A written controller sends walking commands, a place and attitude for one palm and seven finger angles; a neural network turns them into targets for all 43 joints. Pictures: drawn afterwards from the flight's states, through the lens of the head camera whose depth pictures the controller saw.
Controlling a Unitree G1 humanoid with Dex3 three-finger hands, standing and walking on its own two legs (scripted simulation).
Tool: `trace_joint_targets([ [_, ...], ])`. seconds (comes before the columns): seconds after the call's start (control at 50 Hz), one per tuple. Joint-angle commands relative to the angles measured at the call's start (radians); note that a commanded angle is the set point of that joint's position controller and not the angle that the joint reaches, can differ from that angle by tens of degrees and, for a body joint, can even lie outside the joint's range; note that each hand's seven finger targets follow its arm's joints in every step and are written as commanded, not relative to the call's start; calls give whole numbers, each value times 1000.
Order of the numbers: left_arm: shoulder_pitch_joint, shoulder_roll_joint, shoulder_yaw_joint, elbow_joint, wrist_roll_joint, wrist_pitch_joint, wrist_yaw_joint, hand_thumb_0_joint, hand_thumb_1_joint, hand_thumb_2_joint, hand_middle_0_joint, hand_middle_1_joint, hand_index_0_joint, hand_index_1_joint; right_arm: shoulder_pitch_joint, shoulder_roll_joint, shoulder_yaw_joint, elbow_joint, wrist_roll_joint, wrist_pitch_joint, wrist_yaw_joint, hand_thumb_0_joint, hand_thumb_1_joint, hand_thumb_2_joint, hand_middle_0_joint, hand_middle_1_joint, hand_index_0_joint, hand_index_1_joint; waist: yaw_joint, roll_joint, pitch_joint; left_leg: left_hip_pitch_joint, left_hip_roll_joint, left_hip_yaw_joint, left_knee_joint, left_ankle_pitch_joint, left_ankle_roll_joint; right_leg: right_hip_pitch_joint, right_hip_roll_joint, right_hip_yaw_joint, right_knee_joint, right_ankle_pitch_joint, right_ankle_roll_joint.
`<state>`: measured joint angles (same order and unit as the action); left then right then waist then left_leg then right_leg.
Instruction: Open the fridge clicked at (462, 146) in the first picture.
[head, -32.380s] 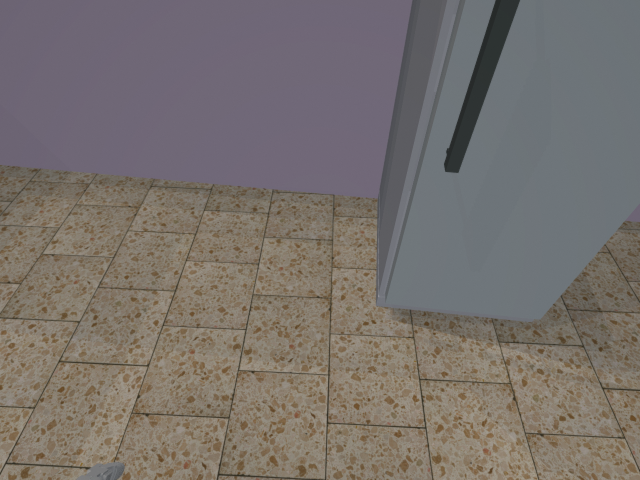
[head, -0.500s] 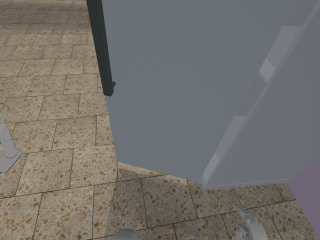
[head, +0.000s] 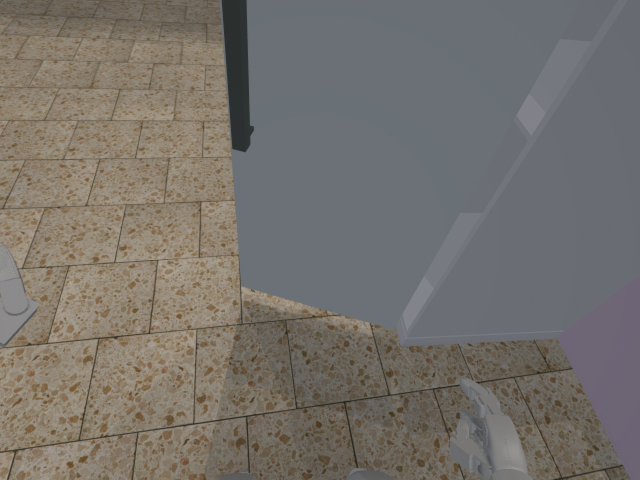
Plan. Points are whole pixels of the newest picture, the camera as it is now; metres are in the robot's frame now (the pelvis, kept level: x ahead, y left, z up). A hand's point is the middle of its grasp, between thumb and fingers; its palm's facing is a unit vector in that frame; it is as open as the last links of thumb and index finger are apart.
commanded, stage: stop stepping back and stand still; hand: left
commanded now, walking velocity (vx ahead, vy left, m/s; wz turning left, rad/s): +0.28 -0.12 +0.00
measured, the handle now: (241, 18) +0.73 +0.20 +0.21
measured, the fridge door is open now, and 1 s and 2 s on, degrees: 70 70 70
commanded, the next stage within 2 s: let the arm hang, fingers relaxed in 0.54 s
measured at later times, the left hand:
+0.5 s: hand (41, 331) +0.19 +0.25 +0.17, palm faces +0.38 -0.81 -0.44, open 7.4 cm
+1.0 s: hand out of the picture +0.01 +0.17 -0.18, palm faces -0.08 -0.99 -0.14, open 7.2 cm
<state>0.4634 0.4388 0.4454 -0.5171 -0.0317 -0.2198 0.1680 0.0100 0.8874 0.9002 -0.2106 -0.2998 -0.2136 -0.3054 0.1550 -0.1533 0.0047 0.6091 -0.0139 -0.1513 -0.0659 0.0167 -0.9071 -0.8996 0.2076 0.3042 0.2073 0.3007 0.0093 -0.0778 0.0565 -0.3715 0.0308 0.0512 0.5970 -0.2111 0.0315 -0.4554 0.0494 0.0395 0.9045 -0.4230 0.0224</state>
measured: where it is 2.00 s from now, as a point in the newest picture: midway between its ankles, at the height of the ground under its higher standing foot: outside the picture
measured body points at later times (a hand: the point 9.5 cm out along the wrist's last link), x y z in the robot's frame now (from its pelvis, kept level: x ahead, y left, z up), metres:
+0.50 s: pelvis -0.03 +0.00 +0.01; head -0.04 +0.02 +0.46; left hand +0.17 +0.29 +0.19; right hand +0.08 -0.26 -0.07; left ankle +0.05 +0.10 -0.73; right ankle -0.06 -0.10 -0.73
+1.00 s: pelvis -0.02 -0.01 +0.01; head +0.00 +0.03 +0.45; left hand +0.02 +0.22 -0.16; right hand +0.05 -0.29 -0.11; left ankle +0.05 +0.10 -0.73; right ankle -0.06 -0.10 -0.73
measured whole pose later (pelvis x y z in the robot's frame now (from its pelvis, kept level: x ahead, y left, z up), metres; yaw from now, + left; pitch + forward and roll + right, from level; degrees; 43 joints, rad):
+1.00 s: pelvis -0.02 -0.01 +0.01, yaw -2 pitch -1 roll -1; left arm 0.28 0.22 -0.03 0.98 0.02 0.04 0.01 0.01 0.94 0.90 -0.21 -0.30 -0.21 -0.30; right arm 0.17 -0.27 0.01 0.97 -0.03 0.02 0.00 0.01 -0.91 -0.90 0.21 0.30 0.21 0.30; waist -0.01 -0.06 0.06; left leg -0.34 0.01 0.01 0.52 -0.17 0.01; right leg -0.16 0.04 -0.05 0.50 -0.32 -0.04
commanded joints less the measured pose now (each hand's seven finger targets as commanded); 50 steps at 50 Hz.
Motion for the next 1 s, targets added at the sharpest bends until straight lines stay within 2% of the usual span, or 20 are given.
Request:
trace_joint_targets([
  [0.0, 26, 144, 101, -289, 3, -59, 20, 0, 900, 900, -200, -300, -200, -300, -6, -176, -52, -137, 7, -57, 12, 0, -900, -900, 200, 300, 200, 300, -12, 291, -156, 0, 237, -194, -378, -367, 60, 177, -10, -86, -169, -37, -6],
  [0.06, 12, 128, 63, -206, 6, -27, 22, 0, 900, 900, -200, -300, -200, -300, -1, -177, -40, -141, 2, -32, 4, 0, -900, -900, 200, 300, 200, 300, -27, 310, -128, -72, 153, -123, -379, -445, -8, 374, 18, -145, -460, 13, -36],
  [0.08, 0, 137, 64, -175, 8, -17, 23, 0, 900, 900, -200, -300, -200, -300, 2, -177, -39, -139, 1, -19, 1, 0, -900, -900, 200, 300, 200, 300, -31, 257, -121, -75, 107, -82, -304, -413, -27, 380, -11, -97, -533, 12, -62],
  [0.14, -90, 185, 91, -135, -5, -13, 25, 0, 900, 900, -200, -300, -200, -300, 4, -166, -34, -121, -7, -2, -10, 0, -900, -900, 200, 300, 200, 300, -28, -8, -136, 32, 25, -24, 39, -133, -44, 182, -257, 246, -675, 16, -170],
  [0.16, -51, 138, 57, -74, -7, 1, 23, 0, 900, 900, -200, -300, -200, -300, 13, -163, -37, -106, 5, -2, -10, 0, -900, -900, 200, 300, 200, 300, -21, -52, -117, 44, 18, -32, 65, -98, -38, 153, -262, 258, -670, 18, -172],
  [0.22, -81, 133, 28, -111, 1, -3, 22, 0, 900, 900, -200, -300, -200, -300, -8, -173, -29, -106, 14, -2, -13, 0, -900, -900, 200, 300, 200, 300, -25, 20, -102, 103, 28, -41, -43, -14, -22, 159, -207, 140, -580, 161, -127],
  [0.26, -88, 150, 37, -120, 4, -22, 16, 0, 900, 900, -200, -300, -200, -300, -23, -180, -29, -106, 18, -11, -22, 0, -900, -900, 200, 300, 200, 300, -19, 99, -83, 157, 54, -81, -118, -7, -9, 124, -144, 89, -553, 130, -79],
  [0.32, -68, 154, 51, -140, 15, -41, 10, 0, 900, 900, -200, -300, -200, -300, -36, -178, -18, -112, 6, -15, -29, 0, -900, -900, 200, 300, 200, 300, -20, 244, 8, 26, 107, -201, -301, -282, 9, 134, -60, 11, -526, -26, -47],
  [0.38, -23, 170, 88, -144, 22, -56, 17, 0, 900, 900, -200, -300, -200, -300, -17, -181, -25, -118, -3, -25, -31, 0, -900, -900, 200, 300, 200, 300, -8, 286, -39, -90, 130, -240, -432, -424, 18, 313, -11, -52, -441, 32, -41],
  [0.44, 33, 153, 91, -130, 13, -59, 15, 0, 900, 900, -200, -300, -200, -300, -1, -173, -31, -121, 0, -31, -25, 0, -900, -900, 200, 300, 200, 300, -10, 226, -99, -59, 91, -170, -361, -336, 0, 349, -29, -36, -495, 57, -50],
  [0.52, 58, 135, 70, -107, -1, -55, 14, 0, 900, 900, -200, -300, -200, -300, 7, -170, -38, -111, 4, -27, -16, 0, -900, -900, 200, 300, 200, 300, -21, 79, -118, 83, 31, -79, -137, -99, -19, 201, -133, 114, -623, 52, -88],
  [0.6, -22, 142, 50, -96, 0, -46, 16, 0, 900, 900, -200, -300, -200, -300, -2, -184, -44, -96, 11, -31, -22, 0, -900, -900, 200, 300, 200, 300, -20, 85, -120, 167, 44, -80, -97, 26, -16, 143, -145, 114, -595, 167, -74],
  [0.62, -42, -2, -335, 643, 78, 129, -127, 0, 900, 900, -200, -300, -200, -300, -73, -379, -88, 102, 11, -47, 67, 0, -900, -900, 200, 300, 200, 300, -54, 119, -82, 79, 108, -135, 31, 341, 6, 116, -192, -21, -393, 428, -73],
  [0.64, -55, -13, -324, 644, 55, 206, -150, 0, 900, 900, -200, -300, -200, -300, -16, -343, -90, 73, 25, 23, 65, 0, -900, -900, 200, 300, 200, 300, -34, 122, -131, 112, 114, -123, -26, 334, 4, 133, -155, 4, -375, 333, -65],
  [0.7, -132, -14, -347, 776, 62, 217, -162, 0, 900, 900, -200, -300, -200, -300, -30, -352, -66, 73, -2, 83, 57, 0, -900, -900, 200, 300, 200, 300, 0, 20, -95, -17, 156, -226, -123, 208, 68, 178, -90, -31, -295, 116, -63],
  [0.74, -174, 13, -359, 900, 64, 209, -163, 0, 900, 900, -200, -300, -200, -300, -54, -347, -58, 91, -6, 102, 58, 0, -900, -900, 200, 300, 200, 300, 6, -71, -91, -14, 106, -197, -111, 151, 53, 205, -118, 17, -388, 160, -78],
  [0.78, -235, 32, -374, 1040, 67, 203, -159, 0, 900, 900, -200, -300, -200, -300, -54, -322, -55, 137, -9, 125, 61, 0, -900, -900, 200, 300, 200, 300, -17, -130, -79, 57, 42, -143, -55, 82, 19, 138, -188, 101, -501, 169, -109],
  [0.82, -275, 25, -398, 1152, 62, 206, -153, 0, 900, 900, -200, -300, -200, -300, -46, -282, -45, 180, -15, 146, 63, 0, -900, -900, 200, 300, 200, 300, -32, -41, -66, 122, 11, -109, -36, 54, 0, 93, -219, 132, -549, 174, -135],
  [0.88, -284, 7, -416, 1289, 56, 206, -151, 0, 900, 900, -200, -300, -200, -300, -36, -268, -36, 245, -14, 153, 59, 0, -900, -900, 200, 300, 200, 300, -37, 131, -71, 170, 50, -139, -130, 84, 2, 129, -167, 95, -546, 134, -101],
  [0.98, -217, -11, -410, 1470, 47, 199, -153, 0, 900, 900, -200, -300, -200, -300, -36, -274, -38, 338, -7, 142, 42, 0, -900, -900, 200, 300, 200, 300, -8, 254, -116, 165, 81, -160, -200, 78, 13, 280, -143, 72, -576, 203, -89],
])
